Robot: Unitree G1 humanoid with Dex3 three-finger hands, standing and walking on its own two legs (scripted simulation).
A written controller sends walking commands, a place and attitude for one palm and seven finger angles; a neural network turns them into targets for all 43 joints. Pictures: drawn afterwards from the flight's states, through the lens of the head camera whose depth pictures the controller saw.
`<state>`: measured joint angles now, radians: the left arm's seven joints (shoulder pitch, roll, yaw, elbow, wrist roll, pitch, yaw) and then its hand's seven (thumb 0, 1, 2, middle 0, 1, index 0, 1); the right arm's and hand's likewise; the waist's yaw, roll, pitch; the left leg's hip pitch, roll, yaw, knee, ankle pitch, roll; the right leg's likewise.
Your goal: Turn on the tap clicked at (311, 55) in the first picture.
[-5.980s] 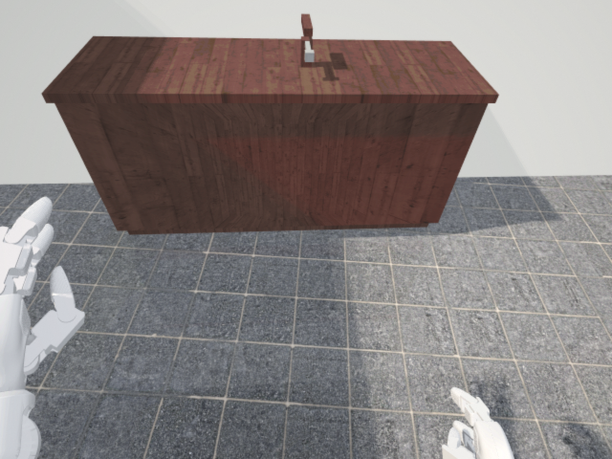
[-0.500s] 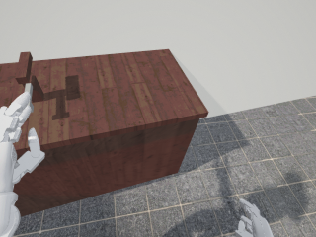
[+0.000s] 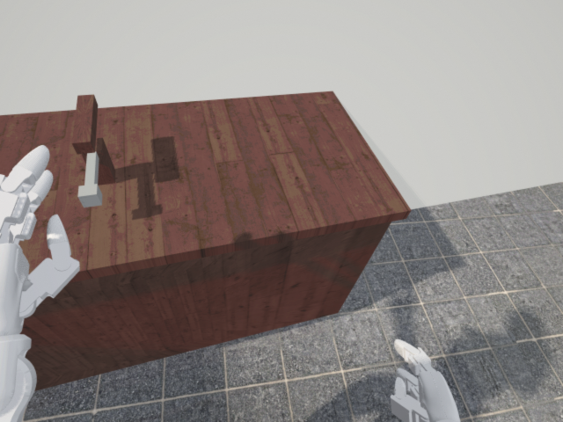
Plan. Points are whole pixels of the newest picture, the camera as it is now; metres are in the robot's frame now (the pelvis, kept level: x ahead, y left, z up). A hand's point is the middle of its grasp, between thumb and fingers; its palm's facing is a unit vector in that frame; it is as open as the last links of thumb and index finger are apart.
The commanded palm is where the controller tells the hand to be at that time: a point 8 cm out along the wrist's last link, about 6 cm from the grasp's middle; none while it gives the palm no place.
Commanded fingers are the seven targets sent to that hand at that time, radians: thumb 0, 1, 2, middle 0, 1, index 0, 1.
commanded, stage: come to a stop and stand still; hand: left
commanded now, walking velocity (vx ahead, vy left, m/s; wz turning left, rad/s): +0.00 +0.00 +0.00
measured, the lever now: (90, 195) +0.42 +0.37 +0.01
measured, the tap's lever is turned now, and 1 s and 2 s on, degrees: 0 0 0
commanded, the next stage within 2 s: look again from close up in 0.28 s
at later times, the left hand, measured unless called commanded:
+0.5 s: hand (56, 281) +0.20 +0.26 +0.16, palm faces +0.41 -0.84 -0.35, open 7.4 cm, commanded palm +0.15 +0.28 +0.17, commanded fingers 0.00 0.90 0.90 -0.20 -0.30 -0.20 -0.30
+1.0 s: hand (85, 284) +0.21 +0.23 +0.14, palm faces +0.42 -0.85 -0.32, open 7.4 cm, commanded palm +0.15 +0.27 +0.17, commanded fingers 0.00 0.90 0.90 -0.20 -0.30 -0.20 -0.30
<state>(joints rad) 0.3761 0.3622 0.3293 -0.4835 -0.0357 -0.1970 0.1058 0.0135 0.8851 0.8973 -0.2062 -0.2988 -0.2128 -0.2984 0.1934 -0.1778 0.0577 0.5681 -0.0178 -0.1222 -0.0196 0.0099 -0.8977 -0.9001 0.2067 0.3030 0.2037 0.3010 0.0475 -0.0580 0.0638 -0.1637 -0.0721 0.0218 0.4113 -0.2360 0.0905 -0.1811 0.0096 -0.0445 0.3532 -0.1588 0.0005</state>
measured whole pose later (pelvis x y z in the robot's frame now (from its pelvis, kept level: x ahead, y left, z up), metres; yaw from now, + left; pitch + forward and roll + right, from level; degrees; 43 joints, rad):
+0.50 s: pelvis -0.01 +0.00 +0.00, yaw +1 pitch -1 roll -1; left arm 0.42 0.35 0.34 -0.45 -0.03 -0.21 0.12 0.01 0.89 0.90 -0.21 -0.30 -0.21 -0.30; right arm 0.21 -0.19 0.03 0.58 -0.01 -0.09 -0.03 0.01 -0.90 -0.90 0.21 0.30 0.20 0.30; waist 0.04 -0.02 0.06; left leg -0.17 -0.08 0.01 0.41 -0.22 0.09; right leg -0.18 0.00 -0.04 0.37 -0.16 0.01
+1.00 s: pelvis +0.00 -0.02 -0.01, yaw +2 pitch +0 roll -3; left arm 0.43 0.34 0.31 -0.45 -0.03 -0.19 0.13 0.01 0.88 0.90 -0.21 -0.30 -0.21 -0.30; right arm 0.24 -0.23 0.01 0.59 -0.01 -0.08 -0.04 0.01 -0.90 -0.90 0.20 0.30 0.20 0.30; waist 0.02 0.00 0.00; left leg -0.26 -0.04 -0.02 0.60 -0.33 0.06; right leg -0.23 0.05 -0.09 0.46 -0.23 -0.03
